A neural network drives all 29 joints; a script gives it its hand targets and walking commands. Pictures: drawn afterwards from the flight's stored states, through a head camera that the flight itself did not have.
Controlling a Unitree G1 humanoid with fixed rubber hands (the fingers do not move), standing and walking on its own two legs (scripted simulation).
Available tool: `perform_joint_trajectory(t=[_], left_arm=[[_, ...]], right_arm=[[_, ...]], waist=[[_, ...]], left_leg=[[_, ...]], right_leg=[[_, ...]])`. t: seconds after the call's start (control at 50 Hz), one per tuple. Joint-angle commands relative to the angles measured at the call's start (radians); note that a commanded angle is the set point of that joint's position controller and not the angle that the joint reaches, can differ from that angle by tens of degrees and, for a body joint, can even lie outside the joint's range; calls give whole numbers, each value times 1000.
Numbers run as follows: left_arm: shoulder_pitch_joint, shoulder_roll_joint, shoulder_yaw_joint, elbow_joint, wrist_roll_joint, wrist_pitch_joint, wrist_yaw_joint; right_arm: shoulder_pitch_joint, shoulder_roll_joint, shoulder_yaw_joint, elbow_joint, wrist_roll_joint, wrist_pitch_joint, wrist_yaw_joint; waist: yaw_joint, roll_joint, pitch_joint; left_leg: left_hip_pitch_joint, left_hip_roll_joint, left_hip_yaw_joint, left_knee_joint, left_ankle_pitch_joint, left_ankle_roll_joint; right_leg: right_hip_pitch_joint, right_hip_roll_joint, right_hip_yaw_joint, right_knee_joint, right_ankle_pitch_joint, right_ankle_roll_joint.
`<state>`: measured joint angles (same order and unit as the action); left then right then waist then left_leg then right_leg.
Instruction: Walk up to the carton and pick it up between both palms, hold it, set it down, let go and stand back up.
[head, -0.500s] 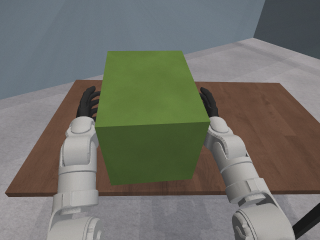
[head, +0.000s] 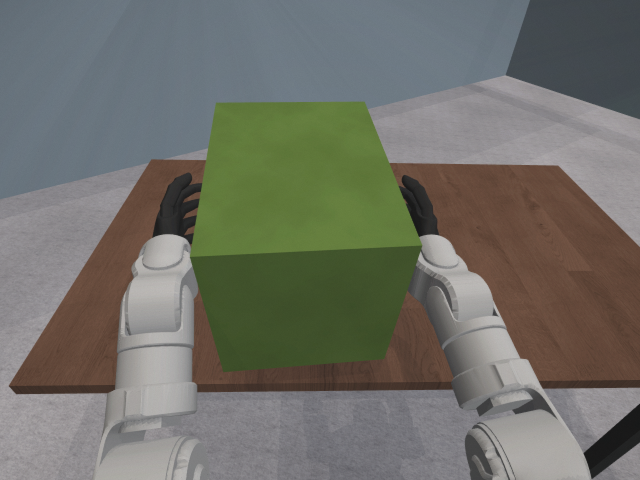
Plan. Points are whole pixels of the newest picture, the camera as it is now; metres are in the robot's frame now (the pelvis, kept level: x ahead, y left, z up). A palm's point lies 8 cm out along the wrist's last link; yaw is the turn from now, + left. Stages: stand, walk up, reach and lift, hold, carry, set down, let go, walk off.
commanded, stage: hold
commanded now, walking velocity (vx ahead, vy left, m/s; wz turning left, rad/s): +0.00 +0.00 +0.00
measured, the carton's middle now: (298, 228) +0.40 +0.01 +0.16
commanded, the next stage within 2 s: none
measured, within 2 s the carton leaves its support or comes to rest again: neither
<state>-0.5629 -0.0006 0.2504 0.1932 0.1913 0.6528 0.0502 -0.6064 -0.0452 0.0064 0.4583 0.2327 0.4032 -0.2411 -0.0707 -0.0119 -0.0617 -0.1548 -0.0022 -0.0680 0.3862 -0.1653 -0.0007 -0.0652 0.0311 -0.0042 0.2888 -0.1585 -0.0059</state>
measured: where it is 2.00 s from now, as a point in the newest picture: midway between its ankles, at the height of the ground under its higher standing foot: outside the picture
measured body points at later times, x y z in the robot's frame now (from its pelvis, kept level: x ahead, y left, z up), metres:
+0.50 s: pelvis +0.00 +0.00 +0.00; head -0.05 +0.02 +0.45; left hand +0.38 +0.16 +0.18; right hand +0.37 -0.14 +0.17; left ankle +0.03 +0.12 -0.75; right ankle +0.00 -0.12 -0.75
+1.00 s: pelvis +0.00 +0.00 +0.00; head -0.04 +0.02 +0.45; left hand +0.38 +0.17 +0.17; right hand +0.38 -0.13 +0.17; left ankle +0.03 +0.12 -0.75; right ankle +0.00 -0.12 -0.75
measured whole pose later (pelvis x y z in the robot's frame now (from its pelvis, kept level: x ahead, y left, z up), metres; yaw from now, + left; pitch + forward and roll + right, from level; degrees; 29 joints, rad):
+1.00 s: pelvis +0.00 +0.00 +0.00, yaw +1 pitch -3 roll -1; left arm -0.56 0.01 0.25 0.21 0.19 0.65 0.05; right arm -0.62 -0.04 0.01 0.49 0.21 0.38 -0.23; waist -0.07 -0.03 -0.06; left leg -0.16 0.00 -0.08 0.38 -0.16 -0.01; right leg -0.06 0.03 -0.02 0.29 -0.16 -0.01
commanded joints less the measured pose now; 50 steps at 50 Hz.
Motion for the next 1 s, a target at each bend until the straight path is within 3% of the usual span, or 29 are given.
perform_joint_trajectory(t=[0.0, 0.04, 0.16, 0.26, 0.38, 0.46, 0.54, 0.7, 0.72, 0.74, 0.76, 0.98], left_arm=[[-778, -677, -587, -129, -150, -68, -148], [-802, -674, -584, -146, -146, -70, -149], [-789, -680, -605, -159, -166, -81, -150], [-784, -666, -576, -150, -146, -73, -156], [-791, -685, -629, -197, -176, -84, -140], [-775, -670, -588, -148, -146, -68, -151], [-778, -681, -612, -176, -162, -73, -148], [-788, -679, -591, -150, -152, -69, -154], [-796, -668, -559, -130, -147, -77, -145], [-809, -675, -568, -122, -153, -81, -139], [-804, -686, -575, -123, -156, -82, -136], [-786, -695, -623, -170, -166, -89, -141]], right_arm=[[-956, 683, 410, -386, 95, -84, 109], [-951, 689, 408, -361, 91, -83, 111], [-960, 698, 439, -427, 109, -86, 98], [-931, 690, 420, -375, 99, -77, 101], [-950, 695, 454, -454, 119, -84, 101], [-927, 681, 420, -385, 96, -75, 104], [-941, 688, 437, -418, 110, -82, 103], [-956, 686, 421, -399, 103, -82, 103], [-976, 685, 428, -368, 91, -81, 108], [-964, 702, 418, -358, 83, -84, 113], [-971, 703, 411, -359, 76, -90, 117], [-923, 695, 427, -385, 83, -100, 101]], waist=[[-5, 56, -405], [-4, 65, -418], [-15, 59, -470], [-7, 50, -420], [-18, 73, -478], [-7, 52, -395], [-10, 63, -457], [-6, 62, -432], [45, 24, -420], [24, 35, -411], [31, 42, -416], [-24, 74, -454]], left_leg=[[220, -30, 24, -26, 206, -17], [227, -29, 25, -24, 230, -20], [253, -37, 20, 0, 288, -24], [232, -32, 24, -22, 243, -18], [272, -34, 12, 14, 337, -39], [231, -29, 21, -26, 230, -22], [259, -32, 19, -4, 292, -27], [247, -31, 25, -16, 258, -24], [214, -34, 23, -35, 201, -15], [210, -30, 31, -45, 177, -13], [207, -28, 29, -43, 181, -14], [242, -38, 20, -5, 278, -43]], right_leg=[[5, 25, -18, -39, 127, 46], [13, 26, -18, -34, 148, 44], [39, 27, -17, -28, 234, 53], [28, 26, -19, -34, 182, 52], [28, 33, -21, -23, 250, 49], [10, 26, -19, -39, 149, 46], [25, 31, -20, -28, 213, 48], [18, 29, -22, -38, 171, 45], [21, 31, -32, -41, 106, 47], [-3, 30, -28, -41, 91, 44], [0, 30, -29, -41, 85, 40], [50, 25, -31, -23, 222, 52]])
